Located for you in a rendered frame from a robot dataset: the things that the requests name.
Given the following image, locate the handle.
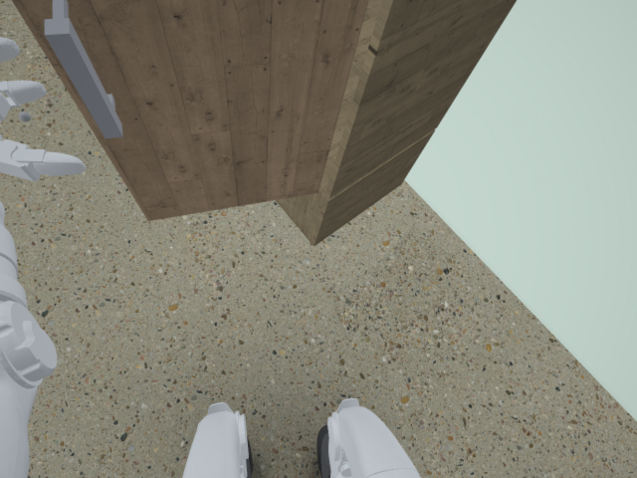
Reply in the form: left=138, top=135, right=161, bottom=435
left=45, top=0, right=122, bottom=138

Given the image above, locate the left robot thigh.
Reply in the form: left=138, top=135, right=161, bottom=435
left=182, top=410, right=249, bottom=478

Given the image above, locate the cupboard door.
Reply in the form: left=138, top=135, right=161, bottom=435
left=12, top=0, right=369, bottom=221

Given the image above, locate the robot thigh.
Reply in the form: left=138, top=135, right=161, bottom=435
left=327, top=406, right=421, bottom=478
left=182, top=410, right=249, bottom=478

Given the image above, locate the robot left hand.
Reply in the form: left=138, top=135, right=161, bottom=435
left=0, top=37, right=86, bottom=181

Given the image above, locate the robot left forearm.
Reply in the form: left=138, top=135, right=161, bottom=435
left=0, top=201, right=28, bottom=310

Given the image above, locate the right robot thigh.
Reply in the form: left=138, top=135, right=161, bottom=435
left=327, top=406, right=421, bottom=478

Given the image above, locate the left robot upper arm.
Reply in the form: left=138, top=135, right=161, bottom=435
left=0, top=301, right=57, bottom=478

